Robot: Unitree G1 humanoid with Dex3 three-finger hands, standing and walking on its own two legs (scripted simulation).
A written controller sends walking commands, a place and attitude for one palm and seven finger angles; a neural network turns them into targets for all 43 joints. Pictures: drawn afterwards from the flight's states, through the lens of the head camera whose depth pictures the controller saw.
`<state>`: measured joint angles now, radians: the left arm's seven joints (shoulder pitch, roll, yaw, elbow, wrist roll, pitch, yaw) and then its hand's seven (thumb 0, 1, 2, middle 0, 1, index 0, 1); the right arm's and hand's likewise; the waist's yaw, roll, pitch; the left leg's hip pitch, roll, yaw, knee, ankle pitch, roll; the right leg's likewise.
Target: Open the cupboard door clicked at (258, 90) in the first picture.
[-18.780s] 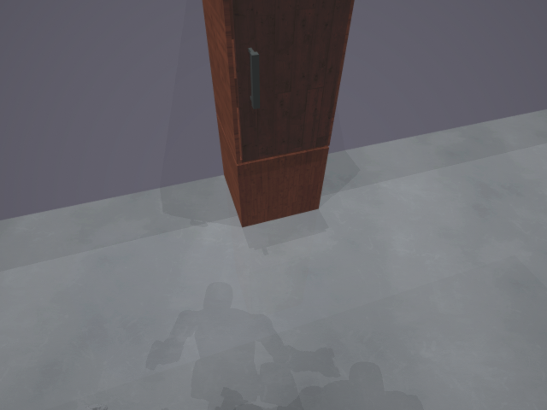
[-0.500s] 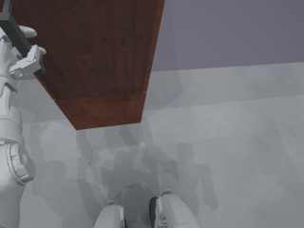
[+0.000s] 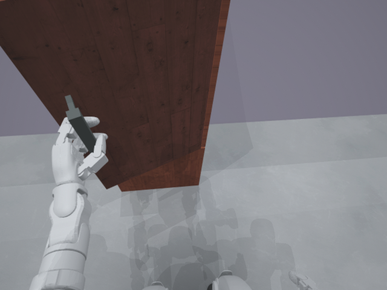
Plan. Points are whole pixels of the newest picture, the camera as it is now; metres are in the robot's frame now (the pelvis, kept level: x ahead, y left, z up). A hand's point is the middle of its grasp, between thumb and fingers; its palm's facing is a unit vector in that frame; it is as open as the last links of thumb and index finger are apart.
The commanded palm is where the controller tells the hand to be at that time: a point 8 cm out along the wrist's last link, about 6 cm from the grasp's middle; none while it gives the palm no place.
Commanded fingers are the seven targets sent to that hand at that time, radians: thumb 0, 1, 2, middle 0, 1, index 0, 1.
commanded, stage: pull the door open along its arc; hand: left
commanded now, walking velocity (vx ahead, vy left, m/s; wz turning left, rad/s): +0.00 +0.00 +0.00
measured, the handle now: (87, 133) +0.42 +0.23 +0.04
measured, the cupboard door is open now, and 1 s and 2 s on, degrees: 22 48 50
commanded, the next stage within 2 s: open thumb and fingers to let go in 0.34 s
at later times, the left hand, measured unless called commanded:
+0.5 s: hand (155, 194) +0.29 +0.08 +0.05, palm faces +0.52 -0.86 -0.01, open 6.3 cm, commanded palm +0.24 +0.12 +0.04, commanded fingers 0.00 0.62 0.78 -0.38 -1.32 -0.38 -1.32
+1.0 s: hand (153, 193) +0.29 +0.08 +0.05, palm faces +0.49 -0.87 -0.01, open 13.1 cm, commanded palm +0.25 +0.12 +0.04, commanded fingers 0.00 -0.50 0.30 -0.24 -0.85 -0.24 -0.85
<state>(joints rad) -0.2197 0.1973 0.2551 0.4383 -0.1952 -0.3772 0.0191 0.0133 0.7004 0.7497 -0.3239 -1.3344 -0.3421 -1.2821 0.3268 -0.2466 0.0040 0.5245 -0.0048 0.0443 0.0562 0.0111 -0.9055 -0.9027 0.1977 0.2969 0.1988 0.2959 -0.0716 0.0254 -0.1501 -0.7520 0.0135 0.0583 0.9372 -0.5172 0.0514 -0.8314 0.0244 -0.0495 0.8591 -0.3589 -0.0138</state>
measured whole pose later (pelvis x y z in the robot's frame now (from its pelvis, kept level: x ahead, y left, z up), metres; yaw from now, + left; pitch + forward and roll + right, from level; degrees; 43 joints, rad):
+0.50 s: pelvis +0.01 -0.05 +0.00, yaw +5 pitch +14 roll +0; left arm 0.14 -0.10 -0.14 0.11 0.10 -0.29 0.57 0.03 0.65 0.76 -0.33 -1.29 -0.34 -1.32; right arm 0.17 -0.17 0.02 0.55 -0.09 0.02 0.00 0.01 -0.90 -0.90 0.20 0.30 0.20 0.30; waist 0.01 0.02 -0.14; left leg -0.64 0.00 -0.02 0.94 -0.53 -0.02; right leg -0.73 0.00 -0.12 0.93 -0.44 -0.08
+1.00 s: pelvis -0.03 -0.06 +0.00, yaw +5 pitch +12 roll +1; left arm -0.07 -0.04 -0.03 0.35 0.01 -0.37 0.51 0.01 -0.34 0.37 -0.30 -1.17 -0.30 -1.17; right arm 0.20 -0.21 -0.01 0.62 -0.07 -0.03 -0.02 0.02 -0.91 -0.90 0.20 0.30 0.20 0.30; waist -0.02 0.02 -0.12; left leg -0.67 0.00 -0.02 0.92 -0.46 -0.03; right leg -0.76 0.00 -0.12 0.92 -0.38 -0.10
